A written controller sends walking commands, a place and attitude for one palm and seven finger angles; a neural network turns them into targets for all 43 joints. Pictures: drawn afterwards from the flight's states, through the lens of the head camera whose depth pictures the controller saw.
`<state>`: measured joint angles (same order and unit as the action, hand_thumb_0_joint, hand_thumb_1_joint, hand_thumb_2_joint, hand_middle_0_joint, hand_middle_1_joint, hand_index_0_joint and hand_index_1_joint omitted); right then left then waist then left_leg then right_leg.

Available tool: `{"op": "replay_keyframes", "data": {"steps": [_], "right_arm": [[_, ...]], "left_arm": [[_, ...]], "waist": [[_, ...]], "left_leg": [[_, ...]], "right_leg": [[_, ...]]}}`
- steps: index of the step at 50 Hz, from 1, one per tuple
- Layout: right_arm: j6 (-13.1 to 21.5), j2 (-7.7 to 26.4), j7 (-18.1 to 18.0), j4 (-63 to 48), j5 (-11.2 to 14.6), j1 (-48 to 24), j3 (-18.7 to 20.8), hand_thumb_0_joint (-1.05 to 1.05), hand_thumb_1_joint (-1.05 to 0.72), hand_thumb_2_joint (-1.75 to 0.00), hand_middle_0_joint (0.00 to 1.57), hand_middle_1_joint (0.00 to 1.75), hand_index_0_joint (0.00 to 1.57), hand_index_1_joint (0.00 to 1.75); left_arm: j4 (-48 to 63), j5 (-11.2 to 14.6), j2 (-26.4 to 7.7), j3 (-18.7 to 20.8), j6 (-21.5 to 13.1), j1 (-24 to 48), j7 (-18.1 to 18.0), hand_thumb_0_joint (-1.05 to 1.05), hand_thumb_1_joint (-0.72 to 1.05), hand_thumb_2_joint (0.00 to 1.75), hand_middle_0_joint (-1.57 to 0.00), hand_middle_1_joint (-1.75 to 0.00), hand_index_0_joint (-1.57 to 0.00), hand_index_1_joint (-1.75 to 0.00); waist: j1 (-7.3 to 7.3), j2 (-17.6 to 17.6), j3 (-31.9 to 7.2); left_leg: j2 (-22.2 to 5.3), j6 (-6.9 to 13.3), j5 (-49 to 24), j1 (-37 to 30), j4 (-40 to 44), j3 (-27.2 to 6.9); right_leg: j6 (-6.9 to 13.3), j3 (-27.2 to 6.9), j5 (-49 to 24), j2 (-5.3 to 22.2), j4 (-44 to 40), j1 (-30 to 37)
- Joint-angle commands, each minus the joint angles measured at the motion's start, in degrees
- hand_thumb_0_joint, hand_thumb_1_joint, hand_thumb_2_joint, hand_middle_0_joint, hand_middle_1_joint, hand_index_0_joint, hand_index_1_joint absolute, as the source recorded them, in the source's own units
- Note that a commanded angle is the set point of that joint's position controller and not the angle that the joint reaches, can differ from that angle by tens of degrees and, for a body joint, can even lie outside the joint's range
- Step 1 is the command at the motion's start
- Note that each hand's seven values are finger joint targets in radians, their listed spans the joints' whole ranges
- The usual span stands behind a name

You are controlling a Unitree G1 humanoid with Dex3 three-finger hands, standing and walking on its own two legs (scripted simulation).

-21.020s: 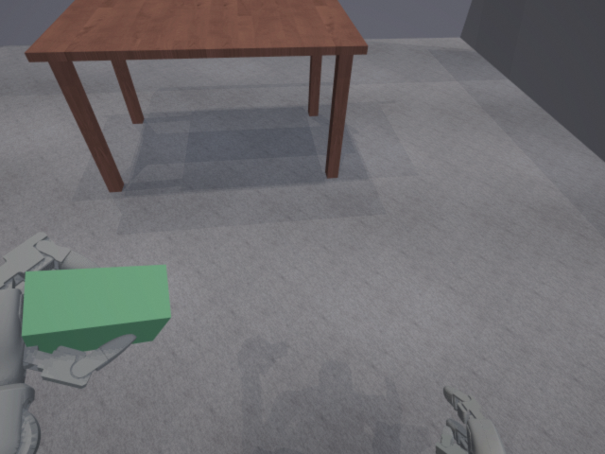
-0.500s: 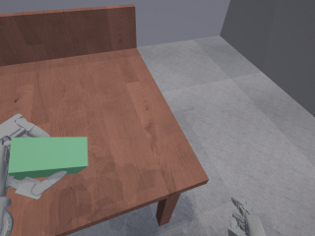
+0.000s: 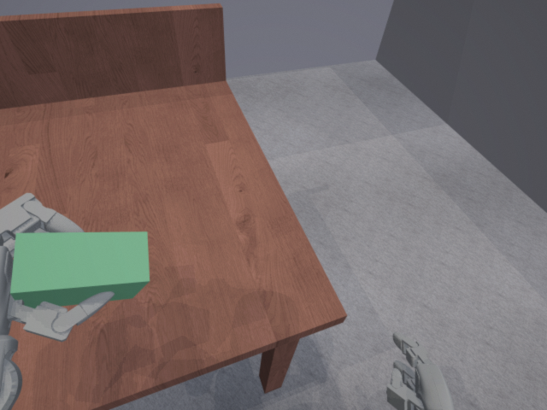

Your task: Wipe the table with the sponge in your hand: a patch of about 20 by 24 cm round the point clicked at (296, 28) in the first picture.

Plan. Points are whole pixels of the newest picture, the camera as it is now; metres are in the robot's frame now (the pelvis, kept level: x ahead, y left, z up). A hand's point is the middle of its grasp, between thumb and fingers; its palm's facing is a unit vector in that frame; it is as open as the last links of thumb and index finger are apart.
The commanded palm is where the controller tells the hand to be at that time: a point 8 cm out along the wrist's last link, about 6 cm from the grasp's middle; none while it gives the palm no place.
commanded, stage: shuffle to correct the standing spot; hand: left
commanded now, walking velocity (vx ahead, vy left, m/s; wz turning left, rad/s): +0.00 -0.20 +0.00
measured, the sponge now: (102, 270) +0.23 +0.22 +0.14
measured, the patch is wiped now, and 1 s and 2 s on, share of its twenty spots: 0.00 0.00 0.00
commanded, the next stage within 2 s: none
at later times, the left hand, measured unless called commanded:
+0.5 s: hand (109, 275) +0.22 +0.20 +0.15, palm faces +0.32 -0.87 -0.38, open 9.6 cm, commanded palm +0.16 +0.24 +0.17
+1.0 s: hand (104, 281) +0.21 +0.20 +0.16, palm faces +0.31 -0.86 -0.40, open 9.6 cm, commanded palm +0.16 +0.24 +0.17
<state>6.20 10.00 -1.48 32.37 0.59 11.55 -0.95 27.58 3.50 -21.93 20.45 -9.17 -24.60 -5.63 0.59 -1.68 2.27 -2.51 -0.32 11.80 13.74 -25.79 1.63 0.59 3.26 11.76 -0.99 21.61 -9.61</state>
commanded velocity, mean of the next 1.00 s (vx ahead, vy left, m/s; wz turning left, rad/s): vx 0.00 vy -0.20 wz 0.00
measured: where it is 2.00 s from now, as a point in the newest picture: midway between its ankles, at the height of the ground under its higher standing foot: outside the picture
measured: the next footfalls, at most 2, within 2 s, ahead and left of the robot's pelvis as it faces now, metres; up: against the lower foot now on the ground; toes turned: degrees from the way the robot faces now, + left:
none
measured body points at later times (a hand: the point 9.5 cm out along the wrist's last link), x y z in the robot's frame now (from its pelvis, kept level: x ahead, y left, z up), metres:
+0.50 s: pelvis +0.00 -0.04 -0.01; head +0.02 -0.03 +0.44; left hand +0.20 +0.24 +0.18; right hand +0.17 -0.28 -0.09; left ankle +0.02 +0.12 -0.74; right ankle +0.00 -0.11 -0.74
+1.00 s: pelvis +0.00 -0.04 -0.01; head +0.02 -0.03 +0.44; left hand +0.19 +0.25 +0.18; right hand +0.17 -0.27 -0.09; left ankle +0.02 +0.12 -0.74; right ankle +0.00 -0.11 -0.74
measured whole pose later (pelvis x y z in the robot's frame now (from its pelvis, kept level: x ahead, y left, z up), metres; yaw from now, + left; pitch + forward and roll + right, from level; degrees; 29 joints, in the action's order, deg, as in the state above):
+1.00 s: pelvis +0.00 -0.04 -0.01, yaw +0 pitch +0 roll -1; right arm 4.1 11.3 -2.0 32.5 1.0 12.2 0.6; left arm 31.4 5.8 -23.6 20.9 -6.8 -28.4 -4.3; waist 0.1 0.0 2.3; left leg -6.0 -3.4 14.6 16.5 -31.4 -0.6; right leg 4.2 5.1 15.0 -4.4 27.0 -12.1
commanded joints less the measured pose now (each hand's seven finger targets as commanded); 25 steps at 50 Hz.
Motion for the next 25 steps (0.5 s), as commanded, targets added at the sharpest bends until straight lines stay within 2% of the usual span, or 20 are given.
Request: {"op": "replay_keyframes", "data": {"steps": [1, 4, 5, 8, 10, 13, 14, 18, 19, 20, 23, 24, 25], "right_arm": [[2.7, 8.3, -0.7, -9.0, 0.5, -4.5, 3.9, 0.00, -0.90, -0.90, 0.20, 0.30, 0.20, 0.30], [2.5, 8.2, -0.8, -8.9, 0.5, -4.7, 3.9, 0.00, -0.90, -0.90, 0.20, 0.30, 0.20, 0.30], [2.5, 8.1, -0.9, -9.1, 0.4, -4.4, 4.0, 0.00, -0.90, -0.90, 0.20, 0.30, 0.20, 0.30], [2.2, 8.4, -0.9, -9.0, 0.4, -3.9, 4.5, 0.00, -0.90, -0.90, 0.20, 0.30, 0.20, 0.30], [2.2, 8.3, -1.0, -9.1, 0.5, -4.0, 4.4, 0.00, -0.90, -0.90, 0.20, 0.30, 0.20, 0.30], [1.9, 8.6, -1.1, -9.0, 0.5, -3.7, 4.7, 0.00, -0.90, -0.90, 0.20, 0.30, 0.20, 0.30], [1.9, 8.5, -1.1, -8.8, 0.7, -4.0, 4.7, 0.00, -0.90, -0.90, 0.20, 0.30, 0.20, 0.30], [1.4, 8.7, -1.3, -8.7, 0.7, -3.4, 4.8, 0.00, -0.90, -0.90, 0.20, 0.30, 0.20, 0.30], [1.4, 8.5, -1.4, -8.4, 0.9, -4.0, 4.6, 0.00, -0.90, -0.90, 0.20, 0.30, 0.20, 0.30], [1.3, 8.4, -1.5, -8.6, 0.8, -3.8, 4.5, 0.00, -0.90, -0.90, 0.20, 0.30, 0.20, 0.30], [1.1, 8.5, -1.6, -8.5, 0.7, -3.6, 4.6, 0.00, -0.90, -0.90, 0.20, 0.30, 0.20, 0.30], [1.1, 8.4, -1.7, -8.3, 1.0, -4.3, 4.5, 0.00, -0.90, -0.90, 0.20, 0.30, 0.20, 0.30], [1.2, 8.3, -1.8, -8.3, 0.7, -4.1, 4.3, 0.00, -0.90, -0.90, 0.20, 0.30, 0.20, 0.30]], "left_arm": [[13.9, 0.8, -8.4, 4.9, -3.6, 4.0, -0.6, 0.00, 0.10, 1.30, -1.20, -1.60, -1.20, -1.60], [14.7, 1.0, -10.1, 6.6, -3.3, 3.2, -0.8, 0.00, 0.10, 1.30, -1.20, -1.60, -1.20, -1.60], [14.8, 1.2, -9.4, 6.2, -3.2, 3.0, -0.7, 0.00, 0.10, 1.30, -1.20, -1.60, -1.20, -1.60], [15.8, 1.5, -10.4, 7.2, -3.1, 3.2, -0.5, 0.00, 0.10, 1.30, -1.20, -1.60, -1.20, -1.60], [15.9, 1.9, -10.0, 6.8, -3.0, 2.4, -0.4, 0.00, 0.10, 1.30, -1.20, -1.60, -1.20, -1.60], [15.1, 2.1, -10.2, 7.2, -2.5, 1.3, -0.2, 0.00, 0.10, 1.30, -1.20, -1.60, -1.20, -1.60], [14.5, 2.2, -10.2, 7.2, -2.2, 0.4, -0.3, 0.00, 0.10, 1.30, -1.20, -1.60, -1.20, -1.60], [13.8, 2.4, -10.1, 7.1, -1.8, 1.4, -0.2, 0.00, 0.10, 1.30, -1.20, -1.60, -1.20, -1.60], [13.7, 2.4, -10.3, 7.1, -1.6, 0.8, -0.4, 0.00, 0.10, 1.30, -1.20, -1.60, -1.20, -1.60], [13.3, 2.5, -9.7, 6.4, -1.5, 0.8, -0.4, 0.00, 0.10, 1.30, -1.20, -1.60, -1.20, -1.60], [13.7, 2.5, -10.5, 7.0, -1.3, 1.8, -0.4, 0.00, 0.10, 1.30, -1.20, -1.60, -1.20, -1.60], [14.7, 2.5, -10.7, 7.0, -1.3, 2.2, -0.7, 0.00, 0.10, 1.30, -1.20, -1.60, -1.20, -1.60], [14.5, 2.6, -10.5, 7.0, -1.4, 2.1, -0.7, 0.00, 0.10, 1.30, -1.20, -1.60, -1.20, -1.60]], "waist": [[-0.48, 7.3, -8.4], [-0.48, 6.8, -8.5], [-0.45, 6.7, -8.7], [-0.44, 5.9, -10.0], [-0.63, 6.5, -9.8], [-0.58, 5.1, -9.4], [-0.86, 5.6, -8.8], [-0.99, 2.2, -7.8], [-1.21, 2.9, -7.6], [-1.15, 2.1, -6.8], [-1.11, 0.2, -6.4], [-1.33, 1.5, -6.4], [-1.25, 1.6, -6.5]], "left_leg": [[-6.3, 1.4, -7.2, -2.3, 4.5, -5.4], [-6.3, 1.6, -6.1, -1.9, 3.8, -5.1], [-6.3, 1.7, -6.4, -1.8, 3.1, -5.0], [-5.9, 1.4, -9.8, -2.5, 0.6, -4.5], [-5.9, 1.4, -9.3, -2.5, 0.5, -4.3], [-5.7, 1.4, -7.2, -1.8, -1.1, -3.7], [-5.4, 1.5, -5.1, -2.1, -0.9, -3.5], [-4.3, 1.3, -1.7, -0.9, -3.3, -2.8], [-4.2, 1.4, -0.1, -1.9, -2.8, -2.8], [-4.2, 1.6, 1.5, -1.4, -2.9, -2.7], [-3.5, 1.6, 1.8, -1.0, -5.2, -2.3], [-3.5, 1.6, 1.5, -2.0, -4.6, -2.5], [-4.0, 1.8, 1.0, -1.5, -4.2, -2.6]], "right_leg": [[0.0, -3.0, -7.3, 3.6, -1.3, 1.8], [0.1, -3.2, -7.2, 3.5, -1.5, 1.6], [0.2, -3.3, -7.7, 3.7, -1.4, 1.7], [0.9, -4.0, -11.0, 4.4, -1.0, 2.1], [0.9, -3.7, -10.3, 4.3, -0.7, 1.4], [1.2, -4.8, -10.2, 5.1, -1.0, 0.6], [1.4, -5.4, -8.6, 5.0, -1.3, -0.9], [2.2, -6.6, -7.1, 6.1, -2.0, -2.7], [2.3, -7.2, -5.4, 6.1, -2.4, -4.4], [2.0, -7.1, -3.5, 6.1, -2.8, -5.0], [2.4, -8.3, -3.3, 7.1, -3.5, -5.6], [2.9, -8.4, -3.1, 6.9, -3.3, -6.6], [2.6, -7.7, -3.2, 6.7, -2.9, -6.1]]}}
